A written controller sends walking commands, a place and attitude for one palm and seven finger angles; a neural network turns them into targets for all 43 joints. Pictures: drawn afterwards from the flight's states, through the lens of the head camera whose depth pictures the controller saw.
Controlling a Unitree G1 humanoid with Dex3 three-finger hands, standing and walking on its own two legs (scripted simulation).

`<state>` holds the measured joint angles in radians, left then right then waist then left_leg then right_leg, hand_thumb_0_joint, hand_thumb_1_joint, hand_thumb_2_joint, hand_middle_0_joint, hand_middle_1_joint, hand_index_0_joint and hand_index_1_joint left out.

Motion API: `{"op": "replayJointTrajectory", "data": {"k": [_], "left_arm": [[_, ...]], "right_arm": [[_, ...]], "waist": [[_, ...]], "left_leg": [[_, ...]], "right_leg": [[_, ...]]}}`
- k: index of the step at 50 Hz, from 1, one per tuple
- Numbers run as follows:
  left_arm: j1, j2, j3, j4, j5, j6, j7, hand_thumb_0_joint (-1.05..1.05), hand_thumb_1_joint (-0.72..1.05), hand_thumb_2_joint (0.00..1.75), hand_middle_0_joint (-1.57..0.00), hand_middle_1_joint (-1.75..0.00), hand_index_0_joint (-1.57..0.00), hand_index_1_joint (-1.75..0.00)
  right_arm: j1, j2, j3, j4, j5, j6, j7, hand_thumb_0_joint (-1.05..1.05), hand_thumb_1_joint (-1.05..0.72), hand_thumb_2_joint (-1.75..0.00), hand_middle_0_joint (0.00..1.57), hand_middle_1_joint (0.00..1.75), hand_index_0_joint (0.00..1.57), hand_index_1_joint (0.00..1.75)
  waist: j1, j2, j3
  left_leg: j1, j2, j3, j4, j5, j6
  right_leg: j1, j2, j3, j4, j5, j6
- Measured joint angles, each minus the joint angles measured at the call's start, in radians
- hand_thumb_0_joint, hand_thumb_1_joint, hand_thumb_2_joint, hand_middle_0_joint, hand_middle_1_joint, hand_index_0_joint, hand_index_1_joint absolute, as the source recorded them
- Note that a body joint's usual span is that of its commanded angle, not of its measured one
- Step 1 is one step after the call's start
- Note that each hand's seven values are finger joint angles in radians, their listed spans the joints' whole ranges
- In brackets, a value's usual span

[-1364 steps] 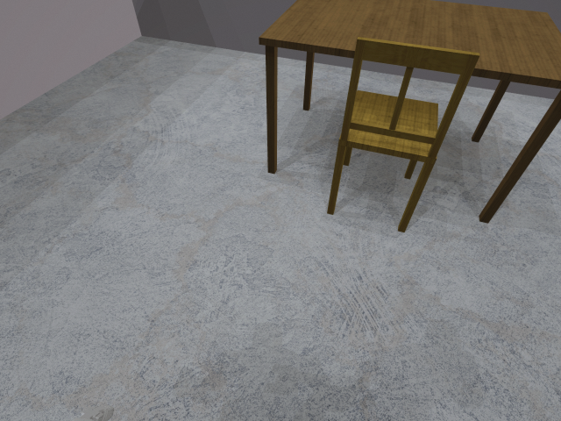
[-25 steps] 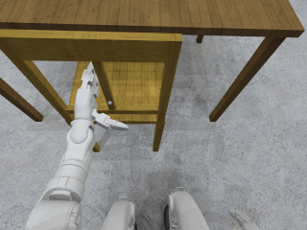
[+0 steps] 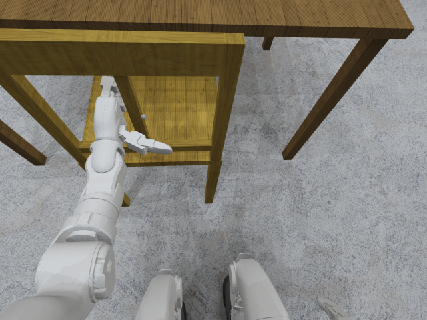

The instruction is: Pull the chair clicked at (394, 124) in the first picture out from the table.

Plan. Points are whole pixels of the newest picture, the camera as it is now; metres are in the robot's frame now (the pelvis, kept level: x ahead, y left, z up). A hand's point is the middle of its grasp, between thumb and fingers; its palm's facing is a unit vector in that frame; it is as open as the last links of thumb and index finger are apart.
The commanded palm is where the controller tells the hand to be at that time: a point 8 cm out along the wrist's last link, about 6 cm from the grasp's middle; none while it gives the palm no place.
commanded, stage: push the fingers through the gap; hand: left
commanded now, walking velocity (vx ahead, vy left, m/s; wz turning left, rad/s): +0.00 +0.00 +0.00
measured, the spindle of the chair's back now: (136, 114) +0.51 +0.12 +0.00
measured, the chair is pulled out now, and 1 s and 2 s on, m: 0.00 0.00 0.03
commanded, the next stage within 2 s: hook a spindle and tug to test in 0.30 s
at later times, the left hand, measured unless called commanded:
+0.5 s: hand (147, 118) +0.48 +0.09 +0.03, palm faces -0.03 -1.00 -0.03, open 16.9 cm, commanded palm +0.45 +0.14 +0.03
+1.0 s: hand (147, 116) +0.48 +0.09 +0.03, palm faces +0.00 -1.00 -0.03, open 11.1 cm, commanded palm +0.45 +0.13 +0.03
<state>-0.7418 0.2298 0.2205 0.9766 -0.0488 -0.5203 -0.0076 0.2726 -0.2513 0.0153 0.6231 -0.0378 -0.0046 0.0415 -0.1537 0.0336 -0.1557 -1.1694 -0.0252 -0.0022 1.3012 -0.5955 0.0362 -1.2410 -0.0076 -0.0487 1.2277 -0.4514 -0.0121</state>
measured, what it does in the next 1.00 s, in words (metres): stands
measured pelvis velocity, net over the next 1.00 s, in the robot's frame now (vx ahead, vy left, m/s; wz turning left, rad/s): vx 0.00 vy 0.00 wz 0.00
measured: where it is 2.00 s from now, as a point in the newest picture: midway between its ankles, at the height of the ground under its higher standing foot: outside the picture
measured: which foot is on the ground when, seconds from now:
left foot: down 0.00-1.00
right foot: down 0.00-1.00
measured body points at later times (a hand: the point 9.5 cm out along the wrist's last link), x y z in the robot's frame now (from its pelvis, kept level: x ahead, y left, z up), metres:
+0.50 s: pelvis +0.00 +0.00 +0.00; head +0.15 +0.01 +0.43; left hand +0.48 +0.15 +0.03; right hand +0.06 -0.26 -0.12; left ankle +0.00 +0.10 -0.62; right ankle +0.06 -0.12 -0.62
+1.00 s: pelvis +0.00 +0.00 +0.00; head +0.15 +0.00 +0.43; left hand +0.48 +0.15 +0.03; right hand +0.06 -0.26 -0.12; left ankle +0.00 +0.10 -0.62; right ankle +0.06 -0.12 -0.62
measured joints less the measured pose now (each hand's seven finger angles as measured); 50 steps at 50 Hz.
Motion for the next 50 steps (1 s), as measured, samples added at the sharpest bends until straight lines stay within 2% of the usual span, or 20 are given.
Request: {"op": "replayJointTrajectory", "data": {"k": [8,15,20,26,34,40,44,50], "left_arm": [[0.007,0.013,0.025,0.016,0.007,0.004,0.000,-0.01,-0.50,0.30,-0.06,-0.08,-0.07,-0.08],[0.042,-0.003,0.003,-0.035,-0.008,-0.011,0.004,-0.01,-0.50,0.30,-0.06,-0.08,-0.06,-0.08],[0.028,-0.015,-0.019,-0.016,0.006,-0.011,0.008,-0.01,-0.50,0.30,-0.06,-0.08,-0.06,-0.08],[0.019,-0.019,-0.008,0.008,0.018,0.000,0.027,-0.01,-0.50,0.30,-0.08,-0.13,-0.08,-0.13],[0.024,-0.027,-0.023,-0.011,0.024,-0.029,0.043,-0.01,-0.50,0.30,-0.17,-0.42,-0.17,-0.41],[0.008,-0.019,-0.025,0.007,0.025,-0.017,0.040,-0.01,-0.47,0.32,-0.27,-0.72,-0.27,-0.71],[0.003,-0.016,-0.020,0.010,0.012,-0.008,0.037,-0.01,-0.36,0.36,-0.34,-0.93,-0.33,-0.93],[0.007,-0.011,-0.016,0.011,0.002,0.000,0.039,-0.01,-0.11,0.47,-0.43,-1.23,-0.40,-1.22]], "right_arm": [[0.026,0.000,0.003,-0.015,0.000,0.027,0.010,0.01,-0.91,-0.90,0.20,0.30,0.20,0.30],[0.036,0.005,-0.001,-0.008,-0.001,0.028,0.013,0.01,-0.91,-0.90,0.20,0.30,0.20,0.30],[0.028,0.006,-0.002,-0.002,-0.001,0.034,0.017,0.01,-0.91,-0.90,0.20,0.30,0.20,0.30],[0.017,0.005,-0.002,-0.023,-0.003,0.039,0.018,0.01,-0.91,-0.90,0.20,0.30,0.20,0.30],[0.011,0.006,-0.005,-0.018,-0.005,0.042,0.022,0.01,-0.91,-0.90,0.20,0.30,0.20,0.30],[0.009,0.007,-0.004,-0.013,-0.003,0.046,0.018,0.01,-0.91,-0.90,0.20,0.30,0.20,0.30],[0.008,0.007,-0.003,-0.012,-0.003,0.044,0.016,0.01,-0.91,-0.90,0.20,0.30,0.20,0.30],[0.015,0.005,-0.006,-0.013,-0.003,0.039,0.019,0.01,-0.91,-0.90,0.20,0.30,0.20,0.30]], "waist": [[-0.004,0.002,-0.002],[0.004,0.004,0.001],[0.006,0.004,-0.007],[-0.001,0.003,-0.006],[0.010,0.001,-0.002],[0.012,0.002,0.001],[0.010,0.002,0.003],[0.008,0.002,-0.001]], "left_leg": [[0.000,0.005,0.013,-0.004,-0.002,0.004],[0.013,0.004,0.008,-0.014,-0.001,0.004],[0.022,0.003,0.004,-0.016,-0.003,0.004],[0.019,0.003,0.006,-0.015,-0.004,0.003],[0.015,0.002,0.004,-0.010,-0.006,0.000],[0.011,0.001,-0.003,-0.010,-0.003,-0.004],[0.012,0.002,-0.004,-0.014,0.000,-0.006],[0.017,0.004,-0.002,-0.019,0.001,-0.007]], "right_leg": [[-0.006,0.006,0.013,-0.003,0.003,0.004],[0.011,0.005,0.008,-0.016,0.003,0.005],[0.022,0.004,0.005,-0.019,0.000,0.005],[0.017,0.004,0.007,-0.015,-0.001,0.004],[0.012,0.004,0.005,-0.007,-0.006,0.001],[0.009,0.001,-0.002,-0.006,-0.006,-0.003],[0.010,0.002,-0.002,-0.009,-0.003,-0.005],[0.014,0.005,-0.001,-0.014,-0.002,-0.007]]}}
